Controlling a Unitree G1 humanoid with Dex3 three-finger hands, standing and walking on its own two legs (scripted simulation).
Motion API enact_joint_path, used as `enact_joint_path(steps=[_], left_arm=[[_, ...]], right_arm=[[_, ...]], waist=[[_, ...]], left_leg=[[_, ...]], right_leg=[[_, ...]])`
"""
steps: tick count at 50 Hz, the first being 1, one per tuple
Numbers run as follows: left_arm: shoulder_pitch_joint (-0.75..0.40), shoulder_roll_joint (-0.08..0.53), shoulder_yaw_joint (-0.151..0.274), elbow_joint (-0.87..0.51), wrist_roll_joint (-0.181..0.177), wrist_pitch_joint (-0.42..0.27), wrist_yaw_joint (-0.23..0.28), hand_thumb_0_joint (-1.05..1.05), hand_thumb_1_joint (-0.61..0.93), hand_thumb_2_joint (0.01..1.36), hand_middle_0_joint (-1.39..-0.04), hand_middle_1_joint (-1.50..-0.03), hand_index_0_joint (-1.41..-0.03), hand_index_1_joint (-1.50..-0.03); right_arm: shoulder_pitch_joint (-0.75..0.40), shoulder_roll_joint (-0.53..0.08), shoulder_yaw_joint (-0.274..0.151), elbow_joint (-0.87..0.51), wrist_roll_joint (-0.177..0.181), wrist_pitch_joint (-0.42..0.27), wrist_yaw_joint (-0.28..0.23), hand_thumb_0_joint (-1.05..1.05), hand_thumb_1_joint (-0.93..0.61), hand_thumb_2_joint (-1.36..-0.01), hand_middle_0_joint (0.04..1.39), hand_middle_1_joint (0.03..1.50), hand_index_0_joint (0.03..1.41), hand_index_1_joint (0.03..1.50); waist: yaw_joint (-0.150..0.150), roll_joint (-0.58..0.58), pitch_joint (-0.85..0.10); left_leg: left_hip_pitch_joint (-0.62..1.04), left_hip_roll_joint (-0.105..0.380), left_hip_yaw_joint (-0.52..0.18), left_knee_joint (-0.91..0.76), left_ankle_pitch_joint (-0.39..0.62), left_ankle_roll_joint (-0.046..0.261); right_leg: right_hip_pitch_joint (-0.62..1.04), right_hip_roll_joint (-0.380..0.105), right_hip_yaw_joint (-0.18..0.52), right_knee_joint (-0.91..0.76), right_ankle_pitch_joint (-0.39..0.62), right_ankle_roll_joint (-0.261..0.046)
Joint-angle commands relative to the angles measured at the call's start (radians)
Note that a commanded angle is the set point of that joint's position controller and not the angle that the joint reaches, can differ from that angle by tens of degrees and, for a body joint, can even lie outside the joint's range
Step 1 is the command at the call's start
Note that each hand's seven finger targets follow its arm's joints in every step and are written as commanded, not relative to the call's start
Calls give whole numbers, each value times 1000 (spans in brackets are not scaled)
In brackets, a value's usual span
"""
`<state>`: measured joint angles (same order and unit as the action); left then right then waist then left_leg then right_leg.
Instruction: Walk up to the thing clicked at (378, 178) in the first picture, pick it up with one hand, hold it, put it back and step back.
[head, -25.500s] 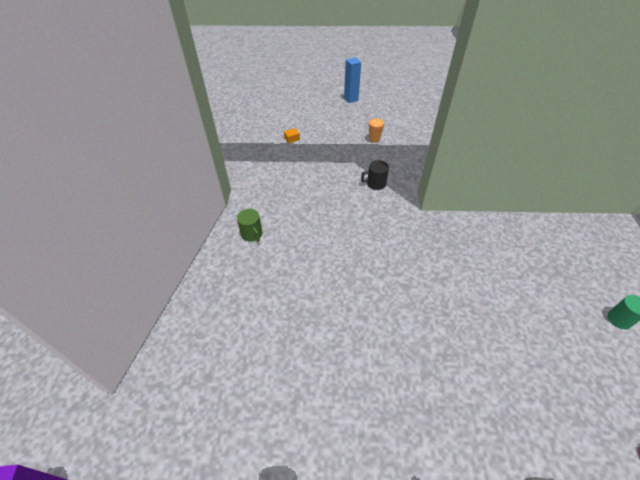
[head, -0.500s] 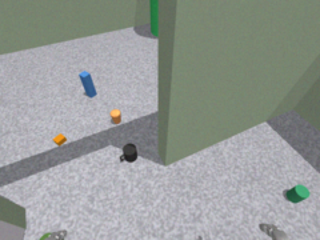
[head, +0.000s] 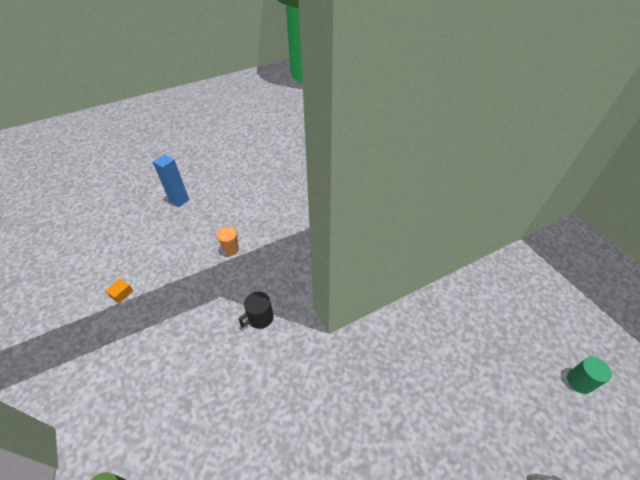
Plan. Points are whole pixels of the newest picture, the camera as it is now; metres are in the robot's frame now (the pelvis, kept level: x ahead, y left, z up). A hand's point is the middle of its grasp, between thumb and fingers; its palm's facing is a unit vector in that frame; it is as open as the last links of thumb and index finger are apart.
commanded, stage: stand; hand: left
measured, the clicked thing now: (255, 313) +0.73 +0.25 -0.73
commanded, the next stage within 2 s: walk up in 0.50 s
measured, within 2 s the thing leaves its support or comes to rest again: neither
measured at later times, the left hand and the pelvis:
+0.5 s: hand out of the picture +0.06 +0.25 -0.16, palm faces -0.02 -0.94 -0.34, open 7.4 cm; pelvis +0.00 -0.01 +0.00, yaw +0 degrees
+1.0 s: hand (112, 473) +0.15 +0.32 -0.16, palm faces -0.07 -0.93 -0.35, open 7.4 cm; pelvis +0.11 +0.04 -0.01, yaw -2 degrees
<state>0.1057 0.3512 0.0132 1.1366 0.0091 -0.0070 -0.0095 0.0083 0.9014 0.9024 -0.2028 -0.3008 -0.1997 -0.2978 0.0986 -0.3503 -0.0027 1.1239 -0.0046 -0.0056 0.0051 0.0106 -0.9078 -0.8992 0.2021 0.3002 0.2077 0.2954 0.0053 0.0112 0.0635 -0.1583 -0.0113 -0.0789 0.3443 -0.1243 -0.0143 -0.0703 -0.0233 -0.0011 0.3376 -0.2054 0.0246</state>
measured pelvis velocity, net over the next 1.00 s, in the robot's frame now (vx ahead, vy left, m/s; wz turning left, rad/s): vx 0.11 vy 0.04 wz -0.03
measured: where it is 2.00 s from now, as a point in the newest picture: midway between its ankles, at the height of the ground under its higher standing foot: (325, 422)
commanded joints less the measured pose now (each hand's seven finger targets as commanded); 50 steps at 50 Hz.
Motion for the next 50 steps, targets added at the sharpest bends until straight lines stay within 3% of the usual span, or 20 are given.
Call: enact_joint_path(steps=[1,5,14,19,24,25,26,27,28,29,30,34,36,37,38,39,40,42,45,50], left_arm=[[-36,212,34,-53,4,-20,10,0,900,900,-200,-300,-200,-300],[-25,228,35,-58,6,-21,8,0,900,900,-200,-300,-200,-300],[-10,230,35,-67,-3,-28,12,0,900,900,-200,-300,-200,-300],[-3,225,30,-66,-1,-24,11,0,900,900,-200,-300,-200,-300],[1,223,28,-67,-3,-24,12,0,900,900,-200,-300,-200,-300],[66,288,88,-108,10,-33,-7,0,900,900,-200,-300,-200,-300],[108,296,97,-98,22,-34,-12,0,900,900,-200,-300,-200,-300],[146,305,111,-101,22,-35,-13,0,900,900,-200,-300,-200,-300],[171,337,125,-112,25,-40,-9,0,900,900,-200,-300,-200,-300],[187,347,136,-132,31,-50,-6,0,900,900,-200,-300,-200,-300],[170,329,135,-143,27,-55,-5,0,900,900,-200,-300,-200,-300],[4,317,127,-238,38,-54,-23,0,900,900,-200,-300,-200,-300],[2,272,108,-262,27,-39,-32,0,900,900,-200,-300,-200,-300],[60,221,92,-268,30,-33,-34,0,900,900,-200,-300,-200,-300],[89,153,74,-289,19,-34,-33,0,900,900,-200,-300,-200,-300],[108,207,86,-275,15,-30,-24,0,900,900,-200,-300,-200,-300],[108,276,92,-273,8,-32,-20,0,900,900,-200,-300,-200,-300],[208,285,95,-234,-6,-36,-26,0,900,900,-200,-300,-200,-300],[226,283,99,-220,7,-35,-44,0,900,900,-200,-300,-200,-300],[144,258,99,-293,15,-38,-74,0,900,900,-200,-300,-200,-300]], right_arm=[[-47,-217,-41,-59,-6,-25,-6,0,-900,-900,200,300,200,300],[-30,-221,-45,-54,-7,-20,-2,0,-900,-900,200,300,200,300],[-12,-215,-36,-52,-6,-27,-5,0,-900,-900,200,300,200,300],[-3,-215,-31,-48,-4,-24,-7,0,-900,-900,200,300,200,300],[1,-220,-27,-47,-2,-25,-8,0,-900,-900,200,300,200,300],[68,-281,-83,-91,-17,-32,16,0,-900,-900,200,300,200,300],[45,-294,-91,-100,-27,-27,25,0,-900,-900,200,300,200,300],[-35,-269,-90,-142,-29,-24,30,0,-900,-900,200,300,200,300],[-88,-225,-88,-179,-29,-23,33,0,-900,-900,200,300,200,300],[-84,-221,-93,-191,-38,-31,31,0,-900,-900,200,300,200,300],[-48,-236,-100,-184,-35,-39,34,0,-900,-900,200,300,200,300],[119,-221,-122,-189,-30,-48,59,0,-900,-900,200,300,200,300],[222,-223,-149,-155,-41,-53,52,0,-900,-900,200,300,200,300],[305,-263,-170,-137,-48,-58,40,0,-900,-900,200,300,200,300],[393,-355,-189,-145,-62,-64,26,0,-900,-900,200,300,200,300],[315,-416,-190,-196,-50,-73,27,0,-900,-900,200,300,200,300],[230,-410,-183,-225,-25,-72,27,0,-900,-900,200,300,200,300],[148,-334,-151,-269,-23,-80,23,0,-900,-900,200,300,200,300],[172,-312,-143,-281,-21,-88,23,0,-900,-900,200,300,200,300],[188,-334,-144,-319,-16,-90,30,0,-900,-900,200,300,200,300]], waist=[[0,1,-28],[-6,-19,-4],[-4,-11,-65],[-7,-10,-58],[-7,-8,-59],[5,-20,-147],[33,-2,-77],[74,-34,23],[103,-162,103],[109,-156,138],[84,-104,124],[-33,-202,9],[-89,-98,7],[-115,46,-34],[-152,293,-49],[-116,217,-34],[-77,98,35],[-10,92,51],[-18,132,53],[-33,141,56]], left_leg=[[-41,118,-106,-99,-120,30],[-34,106,-103,-86,-184,28],[3,114,-83,-45,43,32],[-3,114,-84,-44,-21,33],[7,117,-82,-41,51,30],[-34,63,-75,23,-451,91],[-196,62,-86,42,-602,91],[-380,33,-42,113,-553,71],[-493,-4,56,325,-333,46],[-552,50,31,414,-289,32],[-546,75,11,433,-281,32],[-130,100,69,236,-241,39],[161,19,146,123,-93,24],[328,12,105,125,-186,39],[338,243,-285,-81,-550,119],[151,413,-614,-224,-779,225],[35,439,-586,-236,-767,266],[42,352,-363,-174,-562,230],[-38,298,-165,-182,-370,213],[-48,281,-62,-161,-345,226]], right_leg=[[-38,-90,71,-71,-67,-40],[-113,-92,95,-105,-181,-47],[-49,-100,91,-75,15,-43],[-57,-101,96,-79,-24,-46],[-57,-96,90,-73,21,-42],[21,-48,78,-24,-403,-94],[37,-77,137,-27,-557,-121],[76,-131,221,-79,-615,-155],[96,-262,363,-199,-610,-210],[115,-351,433,-245,-463,-263],[136,-340,403,-224,-332,-279],[-108,-212,171,-134,-277,-203],[-343,-115,47,72,-300,-161],[-482,-60,9,275,-328,-139],[-623,83,-24,624,-409,-101],[-605,80,119,756,-399,-94],[-576,20,188,780,-323,-93],[-553,-29,162,743,-202,-78],[-458,-43,99,606,-132,-37],[-374,-71,12,353,-55,-33]])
